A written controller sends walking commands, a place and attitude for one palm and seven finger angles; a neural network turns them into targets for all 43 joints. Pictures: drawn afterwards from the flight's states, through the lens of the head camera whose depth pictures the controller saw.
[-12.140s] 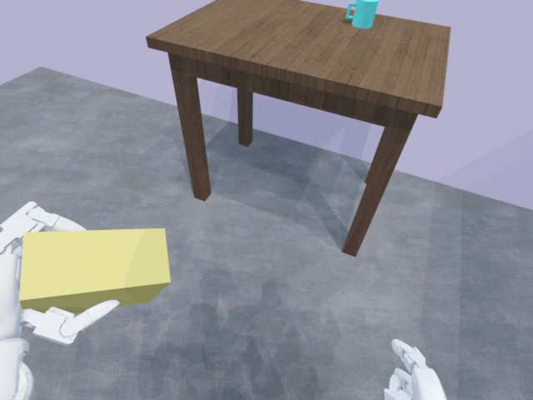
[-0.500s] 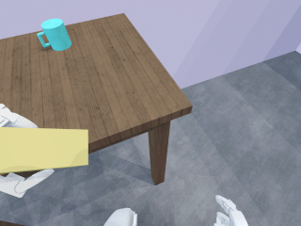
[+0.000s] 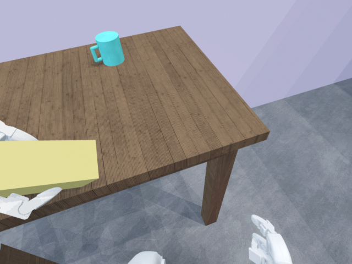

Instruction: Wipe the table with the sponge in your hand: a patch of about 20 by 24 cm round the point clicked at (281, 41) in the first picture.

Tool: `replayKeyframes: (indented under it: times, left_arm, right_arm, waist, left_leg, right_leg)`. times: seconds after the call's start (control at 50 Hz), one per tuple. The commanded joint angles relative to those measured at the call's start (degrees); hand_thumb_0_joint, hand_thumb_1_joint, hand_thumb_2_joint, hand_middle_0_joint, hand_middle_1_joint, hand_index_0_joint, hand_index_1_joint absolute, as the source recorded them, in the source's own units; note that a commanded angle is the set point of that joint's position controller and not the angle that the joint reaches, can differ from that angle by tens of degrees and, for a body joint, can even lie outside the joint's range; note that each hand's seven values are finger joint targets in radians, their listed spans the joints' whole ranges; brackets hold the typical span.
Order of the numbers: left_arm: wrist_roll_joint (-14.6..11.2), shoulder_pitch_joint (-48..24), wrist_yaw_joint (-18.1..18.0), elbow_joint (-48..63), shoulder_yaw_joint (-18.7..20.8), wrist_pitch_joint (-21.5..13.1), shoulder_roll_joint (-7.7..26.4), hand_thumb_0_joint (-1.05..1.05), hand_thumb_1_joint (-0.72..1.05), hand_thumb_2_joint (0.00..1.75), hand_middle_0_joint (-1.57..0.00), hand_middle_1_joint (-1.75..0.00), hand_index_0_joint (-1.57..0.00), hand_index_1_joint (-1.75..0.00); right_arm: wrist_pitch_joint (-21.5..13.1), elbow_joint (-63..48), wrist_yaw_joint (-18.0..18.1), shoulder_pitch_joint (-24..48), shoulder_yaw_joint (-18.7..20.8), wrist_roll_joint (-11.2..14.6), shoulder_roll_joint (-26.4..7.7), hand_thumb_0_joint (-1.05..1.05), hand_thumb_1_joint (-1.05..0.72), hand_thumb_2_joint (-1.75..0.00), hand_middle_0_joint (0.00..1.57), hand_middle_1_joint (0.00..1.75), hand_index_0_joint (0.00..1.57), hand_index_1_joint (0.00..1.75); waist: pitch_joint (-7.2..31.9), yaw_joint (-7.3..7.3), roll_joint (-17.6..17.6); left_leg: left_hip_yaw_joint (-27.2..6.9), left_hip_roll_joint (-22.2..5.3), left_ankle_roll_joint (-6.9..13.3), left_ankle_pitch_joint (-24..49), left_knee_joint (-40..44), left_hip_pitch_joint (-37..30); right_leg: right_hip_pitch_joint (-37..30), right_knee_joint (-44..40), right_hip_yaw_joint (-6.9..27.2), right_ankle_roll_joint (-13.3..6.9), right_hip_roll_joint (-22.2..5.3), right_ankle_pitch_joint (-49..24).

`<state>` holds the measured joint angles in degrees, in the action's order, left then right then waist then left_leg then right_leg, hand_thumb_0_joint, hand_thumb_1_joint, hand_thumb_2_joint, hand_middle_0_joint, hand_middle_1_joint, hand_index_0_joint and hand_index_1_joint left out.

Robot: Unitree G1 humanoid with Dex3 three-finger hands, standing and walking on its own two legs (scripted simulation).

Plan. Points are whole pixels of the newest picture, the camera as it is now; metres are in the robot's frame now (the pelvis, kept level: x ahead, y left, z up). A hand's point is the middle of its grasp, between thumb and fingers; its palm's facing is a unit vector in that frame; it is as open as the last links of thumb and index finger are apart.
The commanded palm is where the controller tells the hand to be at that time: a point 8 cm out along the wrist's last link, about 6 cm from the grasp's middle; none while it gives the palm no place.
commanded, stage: shuffle to correct the standing spot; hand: left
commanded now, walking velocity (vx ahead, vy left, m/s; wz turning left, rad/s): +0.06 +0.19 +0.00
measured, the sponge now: (61, 167) +0.23 +0.21 +0.17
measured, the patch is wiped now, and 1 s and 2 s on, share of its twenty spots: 0.00 0.00 0.00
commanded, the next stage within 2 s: come to a stop and stand still in 1.00 s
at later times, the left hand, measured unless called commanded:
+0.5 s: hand out of the picture +0.19 +0.35 +0.19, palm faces +0.44 -0.76 -0.47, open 10.5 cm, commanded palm +0.15 +0.38 +0.19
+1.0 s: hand out of the picture +0.22 +0.41 +0.19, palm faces +0.40 -0.81 -0.43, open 10.5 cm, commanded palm +0.16 +0.44 +0.19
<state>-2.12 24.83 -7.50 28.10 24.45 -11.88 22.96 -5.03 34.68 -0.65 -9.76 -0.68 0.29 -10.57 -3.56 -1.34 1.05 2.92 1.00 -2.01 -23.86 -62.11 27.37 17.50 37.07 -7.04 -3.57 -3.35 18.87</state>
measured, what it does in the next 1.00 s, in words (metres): steps to the left: left foot, then right foot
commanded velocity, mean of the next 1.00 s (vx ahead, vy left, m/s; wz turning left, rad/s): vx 0.15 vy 0.05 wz -0.03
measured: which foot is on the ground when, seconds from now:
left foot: up 0.00-0.24, down 0.26-0.52, up 0.54-0.78, down 0.80-1.00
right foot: down 0.00-0.26, up 0.28-0.46, down 0.48-0.80, up 0.82-1.00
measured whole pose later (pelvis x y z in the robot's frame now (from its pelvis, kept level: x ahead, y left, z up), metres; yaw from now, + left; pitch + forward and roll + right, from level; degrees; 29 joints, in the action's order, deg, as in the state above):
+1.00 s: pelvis -0.01 +0.16 +0.00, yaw -1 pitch -1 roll +0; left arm -1.5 25.2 -7.8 30.9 24.5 -11.3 23.6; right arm -6.4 34.3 1.7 -11.7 -0.1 0.2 -8.7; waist -3.6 0.4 -2.4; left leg 3.9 -3.2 -0.5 -13.6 -31.2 16.7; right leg 23.8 49.4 -4.6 -0.5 -0.5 22.8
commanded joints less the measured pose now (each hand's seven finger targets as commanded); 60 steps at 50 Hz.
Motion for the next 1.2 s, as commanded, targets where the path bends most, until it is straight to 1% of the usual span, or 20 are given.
replayKeyframes:
  times: [0.0,0.16,0.2,0.24,0.3,0.34,0.44,0.46,0.5,0.6,0.72,0.76,0.78,0.8,0.84,0.92,1.04,1.08,1.14,1.18]
  left_arm:
    - [0.0,-0.9,-1.5,1.3,4.6,-1.9,7.3,0.00,0.10,1.30,-1.20,-1.60,-1.20,-1.60]
    - [0.5,-6.7,-3.9,21.5,3.6,-2.4,10.8,0.00,0.10,1.30,-1.20,-1.60,-1.20,-1.60]
    - [0.2,-4.5,-3.7,23.8,6.1,-2.8,12.1,0.00,0.10,1.30,-1.20,-1.60,-1.20,-1.60]
    - [0.2,0.5,-3.4,24.2,7.4,-3.8,12.0,0.00,0.10,1.30,-1.20,-1.60,-1.20,-1.60]
    - [0.3,2.6,-2.7,17.2,9.3,-3.4,12.0,0.00,0.10,1.30,-1.20,-1.60,-1.20,-1.60]
    - [0.0,0.7,-2.4,16.7,8.9,-3.9,10.1,0.00,0.10,1.30,-1.20,-1.60,-1.20,-1.60]
    - [-0.3,-1.0,-1.7,9.0,2.1,-1.3,5.6,0.00,0.10,1.30,-1.20,-1.60,-1.20,-1.60]
    - [0.2,-2.2,-1.9,7.9,2.7,-1.1,7.2,0.00,0.10,1.30,-1.20,-1.60,-1.20,-1.60]
    - [0.8,-5.8,-1.9,5.4,3.1,-0.3,8.9,0.00,0.10,1.30,-1.20,-1.60,-1.20,-1.60]
    - [1.1,-8.9,-1.6,8.9,2.2,-2.7,8.5,0.00,0.10,1.30,-1.20,-1.60,-1.20,-1.60]
    - [0.5,-7.0,-2.4,15.4,2.9,-3.1,8.7,0.00,0.10,1.30,-1.20,-1.60,-1.20,-1.60]
    - [-0.1,-5.8,-2.4,18.0,2.5,-3.7,7.9,0.00,0.10,1.30,-1.20,-1.60,-1.20,-1.60]
    - [-0.1,-6.6,-2.4,19.3,2.4,-4.0,7.4,0.00,0.10,1.30,-1.20,-1.60,-1.20,-1.60]
    - [0.5,-6.2,-2.4,18.2,3.5,-4.3,8.6,0.00,0.10,1.30,-1.20,-1.60,-1.20,-1.60]
    - [0.3,-5.4,-1.8,15.0,6.7,-3.7,11.9,0.00,0.10,1.30,-1.20,-1.60,-1.20,-1.60]
    - [0.0,-0.1,-0.9,16.1,3.7,-3.1,6.9,0.00,0.10,1.30,-1.20,-1.60,-1.20,-1.60]
    - [-0.2,-4.1,-1.4,14.0,3.6,-1.5,8.9,0.00,0.10,1.30,-1.20,-1.60,-1.20,-1.60]
    - [0.3,-6.5,-1.7,11.5,3.9,-1.0,9.3,0.00,0.10,1.30,-1.20,-1.60,-1.20,-1.60]
    - [-0.9,-7.2,-1.7,10.8,2.4,0.7,8.7,0.00,0.10,1.30,-1.20,-1.60,-1.20,-1.60]
    - [-0.8,-6.0,-2.0,10.7,2.0,-0.3,7.7,0.00,0.10,1.30,-1.20,-1.60,-1.20,-1.60]
  right_arm:
    - [-1.2,-7.2,0.8,2.1,1.6,-0.3,-6.7,0.00,-0.90,-0.90,0.20,0.30,0.20,0.30]
    - [-3.5,-9.0,2.8,4.5,3.5,-0.6,-6.0,0.00,-0.90,-0.90,0.20,0.30,0.20,0.30]
    - [-3.2,-9.8,3.0,2.9,4.4,-0.2,-6.9,0.00,-0.90,-0.90,0.20,0.30,0.20,0.30]
    - [-3.7,-11.1,2.6,2.6,5.4,0.6,-9.1,0.00,-0.90,-0.90,0.20,0.30,0.20,0.30]
    - [-3.4,-9.3,2.3,1.9,5.7,0.3,-8.6,0.00,-0.90,-0.90,0.20,0.30,0.20,0.30]
    - [-4.1,-8.5,2.0,2.1,5.3,0.8,-7.8,0.00,-0.90,-0.90,0.20,0.30,0.20,0.30]
    - [-4.5,-8.4,2.7,2.2,3.0,1.0,-8.1,0.00,-0.90,-0.90,0.20,0.30,0.20,0.30]
    - [-4.1,-8.3,2.9,1.7,2.9,0.6,-8.0,0.00,-0.90,-0.90,0.20,0.30,0.20,0.30]
    - [-2.9,-8.9,2.3,2.4,2.8,-0.1,-7.5,0.00,-0.90,-0.90,0.20,0.30,0.20,0.30]
    - [-2.0,-6.7,2.3,3.3,1.9,-0.3,-7.1,0.00,-0.90,-0.90,0.20,0.30,0.20,0.30]
    - [-3.5,-7.9,3.6,3.4,2.6,-1.2,-6.0,0.00,-0.90,-0.90,0.20,0.30,0.20,0.30]
    - [-4.0,-8.4,4.2,2.0,3.5,-0.7,-7.5,0.00,-0.90,-0.90,0.20,0.30,0.20,0.30]
    - [-3.8,-9.1,4.1,2.1,4.1,-0.2,-9.1,0.00,-0.90,-0.90,0.20,0.30,0.20,0.30]
    - [-3.8,-9.3,3.8,2.5,3.9,-0.2,-8.3,0.00,-0.90,-0.90,0.20,0.30,0.20,0.30]
    - [-3.9,-8.1,3.8,3.3,3.9,-0.3,-7.9,0.00,-0.90,-0.90,0.20,0.30,0.20,0.30]
    - [-3.8,-8.3,2.5,2.2,4.2,0.5,-7.9,0.00,-0.90,-0.90,0.20,0.30,0.20,0.30]
    - [-4.2,-9.0,3.2,3.4,2.2,0.6,-7.6,0.00,-0.90,-0.90,0.20,0.30,0.20,0.30]
    - [-3.7,-8.6,3.6,2.7,2.3,0.1,-6.8,0.00,-0.90,-0.90,0.20,0.30,0.20,0.30]
    - [-3.6,-8.4,2.8,3.6,3.3,1.1,-7.0,0.00,-0.90,-0.90,0.20,0.30,0.20,0.30]
    - [-3.6,-7.6,2.5,3.8,1.7,0.5,-5.9,0.00,-0.90,-0.90,0.20,0.30,0.20,0.30]
  waist:
    - [7.2,0.88,-10.7]
    - [11.8,0.33,-10.1]
    - [13.7,1.09,-0.5]
    - [12.8,0.85,19.5]
    - [9.6,1.68,16.7]
    - [9.4,1.23,16.7]
    - [7.1,1.18,6.5]
    - [8.1,1.21,1.0]
    - [4.2,0.39,-18.3]
    - [4.6,0.74,-6.5]
    - [7.5,-0.48,-4.1]
    - [9.7,0.89,7.8]
    - [9.1,1.05,18.7]
    - [7.5,1.26,18.5]
    - [7.3,1.37,13.6]
    - [9.0,0.99,12.6]
    - [9.0,1.48,6.9]
    - [8.7,1.55,-0.5]
    - [6.4,0.37,-14.1]
    - [6.1,0.48,-5.3]
  left_leg:
    - [-3.9,-4.9,-0.7,3.8,-3.4,9.3]
    - [6.5,-0.2,1.3,9.1,30.5,-14.1]
    - [4.2,-1.7,1.7,14.0,36.2,-19.4]
    - [-13.3,-16.9,8.4,32.7,40.8,-25.5]
    - [-11.5,-16.4,12.0,26.0,41.6,-16.9]
    - [-3.7,-13.1,10.2,22.2,40.7,-15.4]
    - [-3.7,-11.8,7.2,3.4,38.3,-6.7]
    - [-3.1,-10.0,6.0,-0.9,34.4,-3.2]
    - [1.5,-2.1,2.0,-5.1,9.4,9.4]
    - [-3.3,-6.2,1.2,4.0,4.0,7.2]
    - [7.0,-0.8,2.5,10.0,30.5,-15.4]
    - [-2.2,-5.5,4.5,7.3,37.9,-23.4]
    - [-17.8,-15.0,8.4,8.0,42.7,-26.8]
    - [-27.2,-20.8,12.9,13.6,46.8,-25.5]
    - [-26.9,-21.4,14.5,12.8,46.8,-21.9]
    - [-10.7,-16.1,11.3,16.8,42.8,-16.6]
    - [-6.2,-13.7,6.7,5.3,39.5,-9.7]
    - [-2.9,-9.8,4.8,-2.1,31.8,-4.8]
    - [-0.1,-1.7,1.7,-2.9,10.1,1.5]
    - [-3.1,-3.9,1.5,-2.8,7.8,3.0]
  right_leg:
    - [-12.5,-14.4,14.8,-3.6,-15.5,-26.6]
    - [-7.9,-10.7,9.8,-1.1,-13.8,-18.1]
    - [-6.0,-0.8,6.9,1.5,-9.6,-17.1]
    - [8.8,17.7,0.3,5.3,0.7,11.6]
    - [12.1,27.2,3.4,4.0,-0.4,11.8]
    - [8.6,19.3,0.9,4.2,-0.1,5.6]
    - [-7.5,-8.9,-1.2,4.1,2.3,-1.0]
    - [-11.8,-13.6,3.7,2.7,-0.5,-0.3]
    - [-11.9,-24.3,34.3,-6.8,-19.5,6.5]
    - [-9.8,-19.5,17.2,-6.6,-15.9,-12.5]
    - [-3.2,-16.6,8.9,-3.5,-8.3,3.6]
    - [1.3,-1.9,5.3,-0.3,-3.3,5.6]
    - [10.1,9.5,1.3,2.5,2.6,9.2]
    - [14.6,19.0,3.4,2.6,4.5,14.6]
    - [16.3,25.3,6.4,2.8,2.1,12.4]
    - [8.4,13.2,3.9,3.0,1.5,2.9]
    - [-8.0,-10.3,-0.1,3.5,5.2,-2.2]
    - [-11.4,-14.9,8.1,0.6,0.7,0.6]
    - [-10.1,-23.8,32.2,-8.8,-14.7,0.0]
    - [-12.9,-19.6,25.7,-9.5,-15.5,-19.4]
